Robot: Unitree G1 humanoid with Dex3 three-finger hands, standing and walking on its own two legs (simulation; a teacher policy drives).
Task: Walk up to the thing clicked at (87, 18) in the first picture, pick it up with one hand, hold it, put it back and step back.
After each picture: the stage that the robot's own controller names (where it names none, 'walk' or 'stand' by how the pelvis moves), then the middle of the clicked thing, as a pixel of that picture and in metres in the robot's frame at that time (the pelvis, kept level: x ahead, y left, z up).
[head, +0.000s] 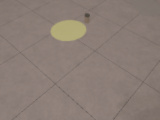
stand; (87, 18) +1.80 -0.07 -0.72
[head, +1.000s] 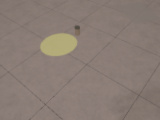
walk; (77, 30) +1.66 +0.17 -0.71
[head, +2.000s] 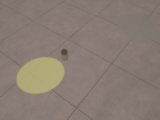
walk; (64, 55) +1.10 +0.24 -0.71
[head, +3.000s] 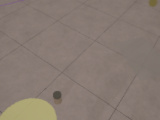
walk; (57, 97) +0.64 +0.20 -0.70
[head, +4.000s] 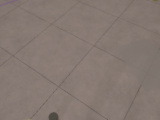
stand; (54, 119) +0.42 +0.21 -0.69
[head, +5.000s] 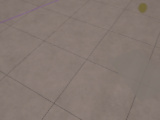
walk; out of the picture +0.37 +0.23 -0.72
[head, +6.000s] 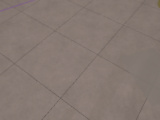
stand; out of the picture +0.32 +0.19 -0.71
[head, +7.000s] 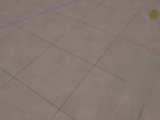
stand; out of the picture +0.33 +0.21 -0.73
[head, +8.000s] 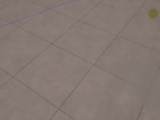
stand; out of the picture +0.33 +0.21 -0.72
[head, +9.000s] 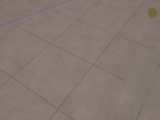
stand; out of the picture +0.32 +0.21 -0.73
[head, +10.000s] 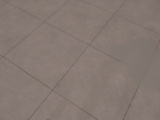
go down; out of the picture +0.34 +0.21 -0.68
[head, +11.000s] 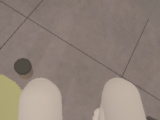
go down; (24, 69) +0.40 +0.23 -0.29
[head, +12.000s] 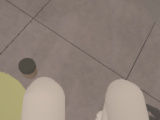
close in; (28, 69) +0.40 +0.22 -0.29
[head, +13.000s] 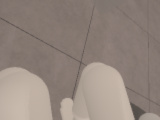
close in; out of the picture +0.39 +0.25 -0.22
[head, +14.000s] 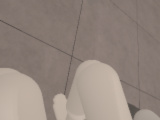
close; out of the picture +0.38 +0.27 -0.22
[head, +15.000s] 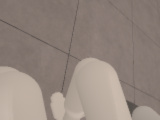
lift; out of the picture +0.38 +0.26 -0.22
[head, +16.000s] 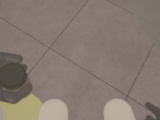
lift; (17, 82) +0.32 +0.21 -0.01
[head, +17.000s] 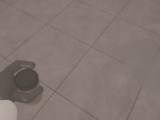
hold; (29, 88) +0.32 +0.18 +0.01
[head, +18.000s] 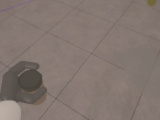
hold; (33, 88) +0.32 +0.17 +0.02
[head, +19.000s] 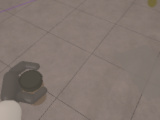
hold; (33, 88) +0.32 +0.17 +0.02
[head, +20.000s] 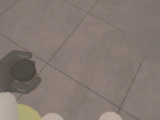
crouch; (27, 76) +0.37 +0.19 -0.04
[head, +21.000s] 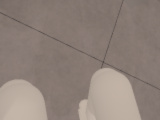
lower; out of the picture +0.43 +0.26 -0.13
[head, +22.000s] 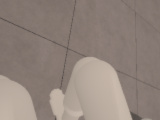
lower; out of the picture +0.40 +0.28 -0.22
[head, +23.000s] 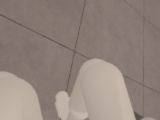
lower; out of the picture +0.39 +0.29 -0.21
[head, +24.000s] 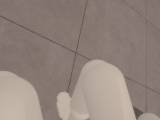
lower; out of the picture +0.37 +0.29 -0.21
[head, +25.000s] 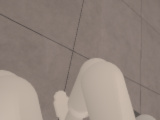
lower; out of the picture +0.39 +0.29 -0.22
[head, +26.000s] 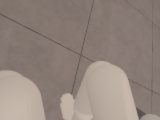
open; out of the picture +0.37 +0.28 -0.22
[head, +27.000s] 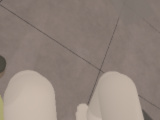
stand; out of the picture +0.37 +0.26 -0.25
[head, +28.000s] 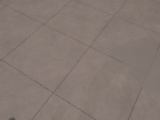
stand; out of the picture +0.32 +0.21 -0.63
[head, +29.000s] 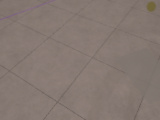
stand; out of the picture +0.34 +0.21 -0.66
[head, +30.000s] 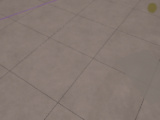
stand; out of the picture +0.33 +0.21 -0.66
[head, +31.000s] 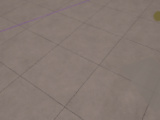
stand; out of the picture +0.35 +0.20 -0.72
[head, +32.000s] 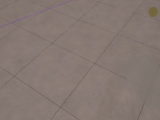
stand; out of the picture +0.31 +0.21 -0.73
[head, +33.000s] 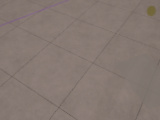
stand; out of the picture +0.31 +0.22 -0.73
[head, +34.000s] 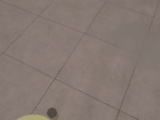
walk; (53, 114) +0.40 +0.22 -0.69
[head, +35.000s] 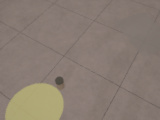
walk; (60, 83) +0.66 +0.21 -0.70
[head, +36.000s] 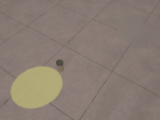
stand; (60, 65) +0.94 +0.23 -0.70
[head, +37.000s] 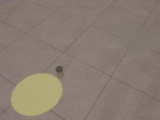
stand; (59, 72) +0.93 +0.22 -0.72
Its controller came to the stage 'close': yes
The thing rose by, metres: 0.73
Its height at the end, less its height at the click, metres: +0.00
